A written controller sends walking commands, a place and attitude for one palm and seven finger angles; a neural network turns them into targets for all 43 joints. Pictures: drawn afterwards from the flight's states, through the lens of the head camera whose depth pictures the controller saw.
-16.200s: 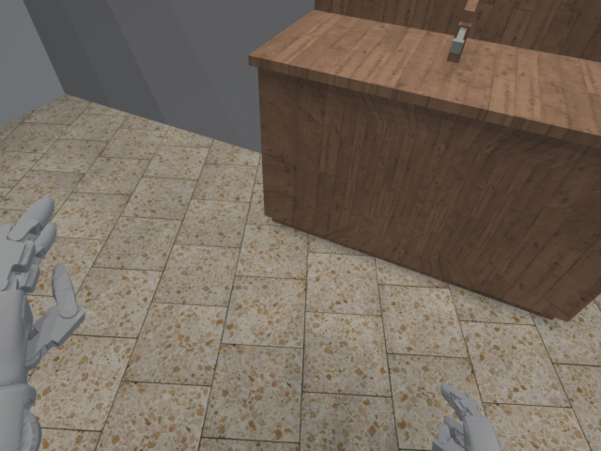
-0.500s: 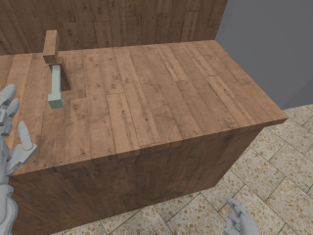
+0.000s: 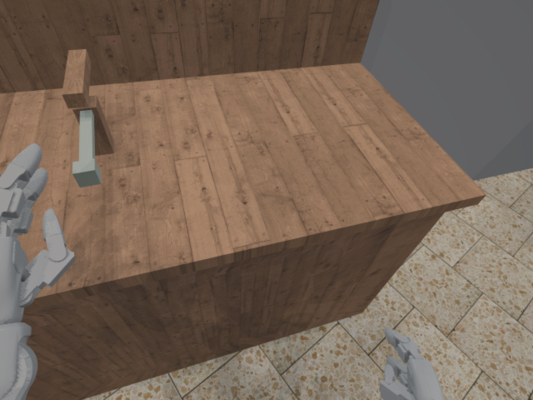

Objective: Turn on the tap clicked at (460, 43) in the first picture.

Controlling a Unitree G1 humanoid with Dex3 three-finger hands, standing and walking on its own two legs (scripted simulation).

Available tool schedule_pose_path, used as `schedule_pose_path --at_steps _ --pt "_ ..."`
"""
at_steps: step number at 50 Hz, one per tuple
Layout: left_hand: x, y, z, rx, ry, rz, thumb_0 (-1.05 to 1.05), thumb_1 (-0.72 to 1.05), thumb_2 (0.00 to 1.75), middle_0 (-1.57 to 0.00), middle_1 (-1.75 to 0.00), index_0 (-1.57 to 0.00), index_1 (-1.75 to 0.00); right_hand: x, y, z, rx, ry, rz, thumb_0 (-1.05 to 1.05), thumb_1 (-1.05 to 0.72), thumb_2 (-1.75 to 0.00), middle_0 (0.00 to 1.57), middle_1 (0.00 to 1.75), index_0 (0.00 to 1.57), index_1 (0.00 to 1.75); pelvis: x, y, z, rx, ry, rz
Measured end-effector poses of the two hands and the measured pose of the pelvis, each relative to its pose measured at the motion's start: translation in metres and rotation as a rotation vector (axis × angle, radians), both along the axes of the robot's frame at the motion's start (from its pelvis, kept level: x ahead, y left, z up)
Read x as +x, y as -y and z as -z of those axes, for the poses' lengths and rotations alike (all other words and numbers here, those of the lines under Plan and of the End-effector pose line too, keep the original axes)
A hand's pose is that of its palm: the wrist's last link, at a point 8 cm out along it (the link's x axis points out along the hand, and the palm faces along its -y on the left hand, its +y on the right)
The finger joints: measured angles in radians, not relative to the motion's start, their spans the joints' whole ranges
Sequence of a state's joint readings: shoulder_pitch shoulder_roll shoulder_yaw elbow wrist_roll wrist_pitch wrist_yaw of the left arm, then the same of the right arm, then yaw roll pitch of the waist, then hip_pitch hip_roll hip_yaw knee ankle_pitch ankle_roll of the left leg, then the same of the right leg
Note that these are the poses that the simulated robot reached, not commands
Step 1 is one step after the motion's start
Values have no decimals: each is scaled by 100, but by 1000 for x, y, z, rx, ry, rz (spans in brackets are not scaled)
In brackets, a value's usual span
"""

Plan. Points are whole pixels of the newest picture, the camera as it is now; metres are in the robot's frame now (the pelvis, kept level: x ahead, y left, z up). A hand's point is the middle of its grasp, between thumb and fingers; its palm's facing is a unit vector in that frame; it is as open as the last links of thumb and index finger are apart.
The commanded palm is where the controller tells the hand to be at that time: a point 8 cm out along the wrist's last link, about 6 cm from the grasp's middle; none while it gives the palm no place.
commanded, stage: turn the palm inward beside the body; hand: left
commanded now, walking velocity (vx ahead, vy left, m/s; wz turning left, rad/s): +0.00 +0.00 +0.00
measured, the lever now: (87, 173) +0.36 +0.31 +0.13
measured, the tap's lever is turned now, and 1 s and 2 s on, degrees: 2 2 2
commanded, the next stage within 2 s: none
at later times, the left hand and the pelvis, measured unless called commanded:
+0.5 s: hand (84, 281) +0.19 +0.22 +0.15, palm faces +0.53 -0.81 -0.26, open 7.5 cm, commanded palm +0.15 +0.26 +0.18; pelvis -0.02 -0.05 -0.01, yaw +2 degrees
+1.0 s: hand (108, 273) +0.20 +0.20 +0.17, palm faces +0.54 -0.80 -0.26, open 7.4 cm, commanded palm +0.15 +0.24 +0.18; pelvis +0.03 -0.07 -0.02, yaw +4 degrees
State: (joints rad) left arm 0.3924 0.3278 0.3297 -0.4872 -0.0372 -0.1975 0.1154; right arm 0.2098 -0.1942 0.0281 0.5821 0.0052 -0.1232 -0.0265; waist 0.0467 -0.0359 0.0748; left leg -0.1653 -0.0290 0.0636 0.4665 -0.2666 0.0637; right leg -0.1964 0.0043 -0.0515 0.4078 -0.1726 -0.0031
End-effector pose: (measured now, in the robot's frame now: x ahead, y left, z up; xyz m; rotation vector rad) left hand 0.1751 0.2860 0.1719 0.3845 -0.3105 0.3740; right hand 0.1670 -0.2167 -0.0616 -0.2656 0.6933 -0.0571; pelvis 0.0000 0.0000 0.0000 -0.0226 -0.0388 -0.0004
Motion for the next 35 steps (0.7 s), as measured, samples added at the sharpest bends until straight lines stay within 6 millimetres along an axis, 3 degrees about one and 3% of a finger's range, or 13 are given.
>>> schedule_pose_path --at_steps 5,8,11,15,19,21,28,31,35 --pt "2 1 -5 26 2 10 1 88 90 -21 -30 -21 -30 -3 0 -1 19 19 20 1 -90 -89 20 30 20 30 -2 0 0 2 2 4" --pt "14 -12 -30 177 42 12 1 88 90 -22 -30 -21 -30 -5 -6 3 -15 4 -74 1 -90 -89 20 30 20 30 -7 4 2 8 -1 -39" --pt "21 -28 -46 64 71 -34 1 88 90 -21 -30 -21 -30 -6 -5 12 12 -21 -119 1 -90 -89 20 30 20 30 -10 7 3 22 -7 -28" --pt "14 -9 -24 -104 -22 -17 1 89 90 -20 -30 -20 -30 -2 4 16 64 14 -88 1 -90 -89 20 30 21 30 -11 10 5 27 0 -16" --pt "-1 24 15 -87 -182 -17 1 89 90 -20 -30 -20 -30 6 15 14 66 53 -78 1 -90 -89 20 30 21 30 -16 20 9 38 4 -19" --pt "-11 32 24 -84 -181 -45 1 89 90 -21 -30 -21 -30 11 21 12 52 67 -83 1 -90 -89 20 30 20 30 -18 29 11 43 0 -20" --pt "-34 27 -9 -32 67 -222 2 88 90 -21 -30 -21 -30 27 36 16 24 67 -141 1 -90 -89 20 30 20 30 -16 58 16 28 -3 -58" --pt "-29 29 -18 -28 29 -232 1 89 90 -21 -30 -21 -30 35 42 23 36 58 -138 1 -90 -89 20 30 20 30 -12 65 15 22 3 -73" --pt "-13 42 -10 -60 -123 -180 1 89 90 -20 -30 -20 -30 46 50 30 61 52 -95 1 -90 -89 20 30 20 30 -4 70 14 23 0 -77"
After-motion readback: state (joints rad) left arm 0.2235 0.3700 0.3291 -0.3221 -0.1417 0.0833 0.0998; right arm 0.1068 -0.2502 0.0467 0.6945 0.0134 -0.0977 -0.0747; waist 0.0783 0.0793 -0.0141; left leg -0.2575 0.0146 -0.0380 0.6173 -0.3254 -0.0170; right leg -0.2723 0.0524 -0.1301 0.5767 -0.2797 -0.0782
